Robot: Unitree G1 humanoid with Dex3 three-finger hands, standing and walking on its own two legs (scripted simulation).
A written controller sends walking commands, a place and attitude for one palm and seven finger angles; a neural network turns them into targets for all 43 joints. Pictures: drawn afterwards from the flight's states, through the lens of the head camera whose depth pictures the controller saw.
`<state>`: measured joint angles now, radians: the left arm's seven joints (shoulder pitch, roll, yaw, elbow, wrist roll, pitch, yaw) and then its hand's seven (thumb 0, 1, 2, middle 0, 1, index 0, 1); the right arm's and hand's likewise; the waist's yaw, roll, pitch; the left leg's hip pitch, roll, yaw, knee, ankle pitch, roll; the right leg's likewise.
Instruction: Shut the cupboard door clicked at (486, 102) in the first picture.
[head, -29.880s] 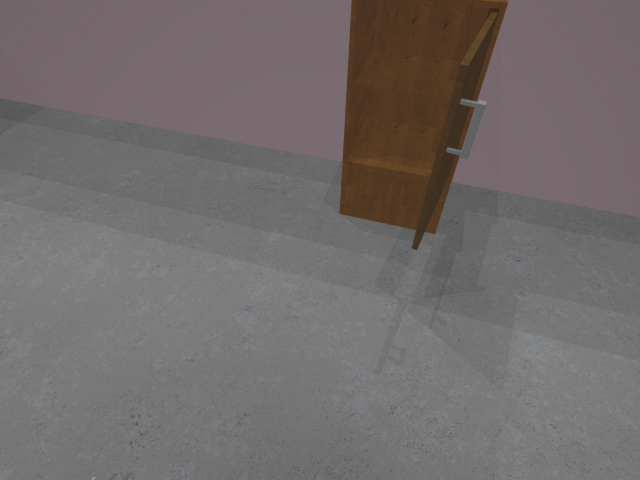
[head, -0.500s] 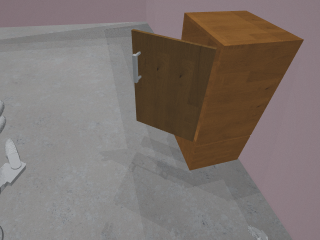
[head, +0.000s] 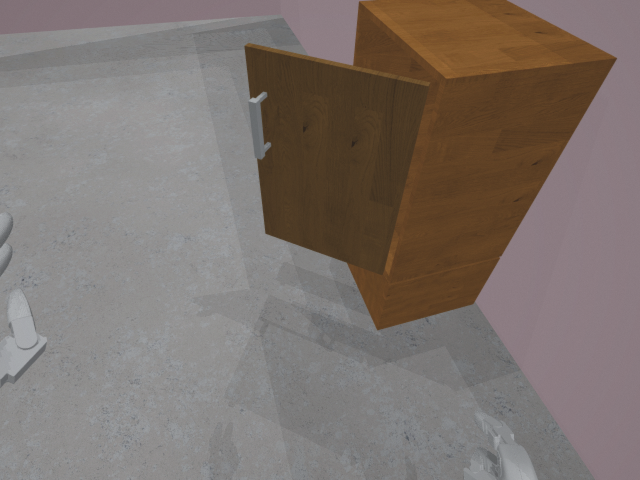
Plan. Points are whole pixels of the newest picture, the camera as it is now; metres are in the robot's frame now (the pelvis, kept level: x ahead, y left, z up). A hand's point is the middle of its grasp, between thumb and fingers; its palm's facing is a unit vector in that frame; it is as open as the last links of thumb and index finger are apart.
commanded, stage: stop stepping back and stand still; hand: left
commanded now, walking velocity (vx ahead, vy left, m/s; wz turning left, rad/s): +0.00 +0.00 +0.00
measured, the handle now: (261, 126) +0.87 +0.19 -0.03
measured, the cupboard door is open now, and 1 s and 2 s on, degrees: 49 49 49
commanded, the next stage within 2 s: let the arm hang, fingers relaxed in 0.06 s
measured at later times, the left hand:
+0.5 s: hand out of the picture +0.00 +0.19 -0.18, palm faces +0.08 -0.98 -0.17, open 7.0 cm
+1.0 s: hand out of the picture -0.08 +0.18 -0.17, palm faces +0.07 -0.99 -0.15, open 7.4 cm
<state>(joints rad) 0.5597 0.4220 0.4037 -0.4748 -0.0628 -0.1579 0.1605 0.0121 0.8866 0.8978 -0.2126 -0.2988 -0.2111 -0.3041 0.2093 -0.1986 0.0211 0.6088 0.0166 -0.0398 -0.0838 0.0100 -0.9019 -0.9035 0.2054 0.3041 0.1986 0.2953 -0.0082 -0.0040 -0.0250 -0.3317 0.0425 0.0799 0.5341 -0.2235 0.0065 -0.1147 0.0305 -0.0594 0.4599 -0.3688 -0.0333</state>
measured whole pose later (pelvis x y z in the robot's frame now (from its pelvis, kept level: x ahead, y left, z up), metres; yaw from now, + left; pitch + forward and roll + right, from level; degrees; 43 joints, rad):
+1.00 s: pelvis -0.03 +0.03 +0.01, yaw +1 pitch -1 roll +0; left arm 0.38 0.10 0.00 1.16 0.01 0.00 0.04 0.00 0.91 0.90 -0.20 -0.30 -0.20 -0.30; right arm 0.31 -0.12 0.00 1.14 -0.01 0.02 -0.04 0.01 -0.92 -0.90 0.20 0.30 0.20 0.29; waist 0.00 0.01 0.01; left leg -0.26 -0.02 0.10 0.40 -0.13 0.06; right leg -0.08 -0.03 -0.06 0.41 -0.31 0.01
